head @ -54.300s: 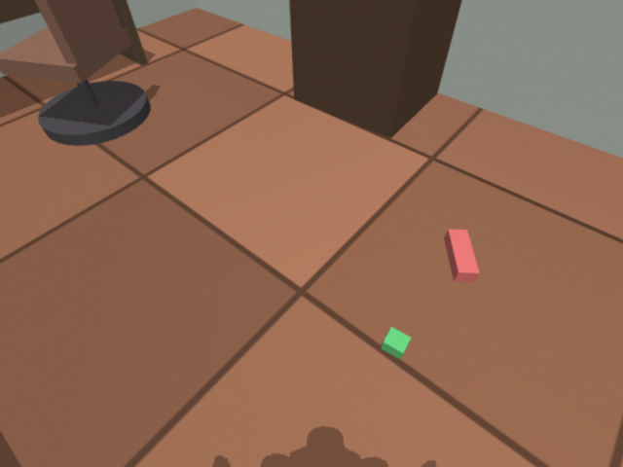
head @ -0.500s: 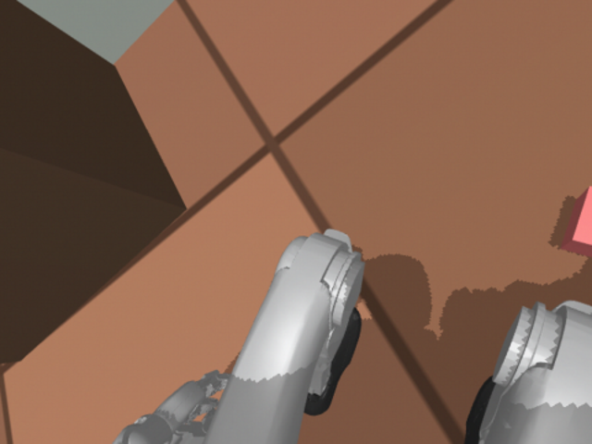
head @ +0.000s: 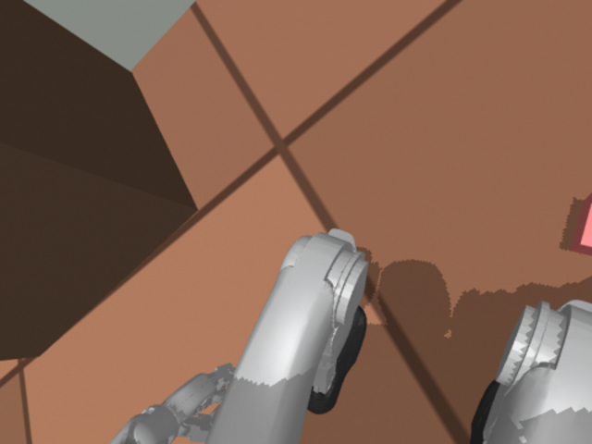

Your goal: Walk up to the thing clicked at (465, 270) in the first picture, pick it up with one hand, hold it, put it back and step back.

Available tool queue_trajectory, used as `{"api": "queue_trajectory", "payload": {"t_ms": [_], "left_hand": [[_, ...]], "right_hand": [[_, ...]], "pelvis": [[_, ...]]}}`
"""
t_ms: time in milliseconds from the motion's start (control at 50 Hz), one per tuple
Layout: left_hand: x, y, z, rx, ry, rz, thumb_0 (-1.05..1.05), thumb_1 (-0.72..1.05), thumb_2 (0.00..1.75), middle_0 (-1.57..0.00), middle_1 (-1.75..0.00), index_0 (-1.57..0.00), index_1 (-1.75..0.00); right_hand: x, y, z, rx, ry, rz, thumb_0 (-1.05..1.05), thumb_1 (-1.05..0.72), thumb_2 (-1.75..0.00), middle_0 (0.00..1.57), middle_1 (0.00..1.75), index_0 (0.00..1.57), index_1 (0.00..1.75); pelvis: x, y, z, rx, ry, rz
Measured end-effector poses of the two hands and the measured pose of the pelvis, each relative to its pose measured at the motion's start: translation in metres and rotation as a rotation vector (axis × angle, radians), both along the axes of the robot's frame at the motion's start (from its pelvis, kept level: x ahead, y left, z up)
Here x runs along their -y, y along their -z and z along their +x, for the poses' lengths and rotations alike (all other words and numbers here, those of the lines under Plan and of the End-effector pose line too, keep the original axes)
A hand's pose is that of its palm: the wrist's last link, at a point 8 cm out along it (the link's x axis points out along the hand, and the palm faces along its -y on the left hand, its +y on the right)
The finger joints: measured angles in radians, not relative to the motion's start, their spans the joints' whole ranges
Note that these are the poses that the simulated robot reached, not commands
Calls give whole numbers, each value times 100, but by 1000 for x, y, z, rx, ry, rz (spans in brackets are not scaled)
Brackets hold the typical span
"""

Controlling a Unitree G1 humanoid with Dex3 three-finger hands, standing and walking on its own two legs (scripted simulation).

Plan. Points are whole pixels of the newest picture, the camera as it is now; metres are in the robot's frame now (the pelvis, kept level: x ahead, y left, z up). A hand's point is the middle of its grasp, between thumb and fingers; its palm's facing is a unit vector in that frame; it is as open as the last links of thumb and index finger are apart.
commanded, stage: open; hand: right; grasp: from above
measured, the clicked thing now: out of the picture +0.42 -0.32 -0.26
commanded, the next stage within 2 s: withdraw in 0.60 s
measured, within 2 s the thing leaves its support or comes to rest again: rests again in 1.06 s
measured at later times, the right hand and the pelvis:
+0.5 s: hand out of the picture +0.42 -0.31 -0.24, palm faces -0.45 +0.15 -0.88, open 13.9 cm; pelvis +0.00 +0.00 +0.00, yaw +0 degrees
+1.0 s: hand out of the picture +0.45 -0.32 -0.18, palm faces -0.23 +0.12 -0.96, open 14.2 cm; pelvis +0.01 +0.00 +0.01, yaw -1 degrees
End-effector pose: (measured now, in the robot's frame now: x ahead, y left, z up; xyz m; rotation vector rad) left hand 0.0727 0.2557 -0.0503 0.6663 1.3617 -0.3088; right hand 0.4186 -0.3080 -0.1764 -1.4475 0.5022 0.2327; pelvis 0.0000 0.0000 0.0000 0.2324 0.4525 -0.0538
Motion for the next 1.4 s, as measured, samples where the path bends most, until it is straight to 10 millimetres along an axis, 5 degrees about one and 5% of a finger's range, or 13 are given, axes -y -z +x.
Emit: {"api": "queue_trajectory", "payload": {"t_ms": [380, 840, 940, 1040, 1220, 1300, 1400], "left_hand": [[3, 0, -6, -40, -10, -25, 0, 90, 90, -20, -30, -21, -30], [-3, -5, -20, -39, -44, 9, 0, 90, 90, -20, -30, -21, -30], [-2, -5, -14, -31, -64, -21, 0, 90, 90, -20, -30, -21, -30], [-1, 0, 5, 19, -153, -81, 0, 90, 90, -20, -30, -21, -30], [-4, -4, 43, 123, -248, -160, 0, 91, 90, -20, -30, -20, -30], [-11, -14, 45, 136, -245, -134, 0, 91, 91, -20, -30, -20, -30], [-27, -23, 36, 117, -222, -47, 0, 91, 91, -20, -30, -21, -30]], "right_hand": [[4, 8, 10, -8, 29, 11, 0, 49, -106, 15, 98, 12, 102], [4, -3, 9, 29, 26, 24, 0, 49, -101, 8, 102, 8, 102], [8, -26, 17, 137, 45, 0, 0, 52, -98, 8, 101, 8, 101], [18, -79, 21, 246, 109, -68, 0, 52, -98, 8, 100, 8, 100], [32, -168, 7, 37, 205, -123, 0, 52, -101, 9, 101, 8, 102], [20, -178, -2, -71, 161, -67, 0, 52, -103, 9, 102, 7, 104], [1, -160, -17, -132, 60, 3, 0, 52, -103, 10, 103, 8, 105]], "pelvis": [[-1, 0, 3, -7, 0, 7], [-2, -2, -1, -2, -4, 0], [-3, -5, 3, -32, -1, -5], [-4, -17, 8, -93, 10, -18], [-8, -57, -1, -130, 47, -76], [-13, -70, -7, -117, 63, -96], [-20, -73, -13, -101, 71, -108]]}}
